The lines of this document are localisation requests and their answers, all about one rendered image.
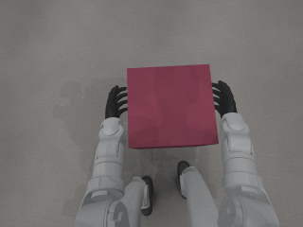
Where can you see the left robot hand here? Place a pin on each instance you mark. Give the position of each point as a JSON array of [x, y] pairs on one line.
[[112, 106]]

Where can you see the carton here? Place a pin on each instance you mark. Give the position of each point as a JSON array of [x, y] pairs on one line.
[[171, 107]]

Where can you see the right robot upper arm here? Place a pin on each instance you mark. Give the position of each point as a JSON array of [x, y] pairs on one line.
[[239, 211]]

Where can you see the robot left forearm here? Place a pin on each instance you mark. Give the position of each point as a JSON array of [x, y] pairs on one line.
[[107, 177]]

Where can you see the right robot shin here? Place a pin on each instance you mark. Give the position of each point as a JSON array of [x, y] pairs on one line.
[[190, 168]]

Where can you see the robot left foot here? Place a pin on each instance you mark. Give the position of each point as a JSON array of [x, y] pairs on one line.
[[148, 180]]

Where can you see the right robot hand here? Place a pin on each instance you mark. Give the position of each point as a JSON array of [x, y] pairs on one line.
[[225, 98]]

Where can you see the robot right forearm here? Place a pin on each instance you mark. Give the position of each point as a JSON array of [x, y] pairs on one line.
[[240, 173]]

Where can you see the left robot upper arm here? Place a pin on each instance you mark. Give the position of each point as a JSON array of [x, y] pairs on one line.
[[110, 213]]

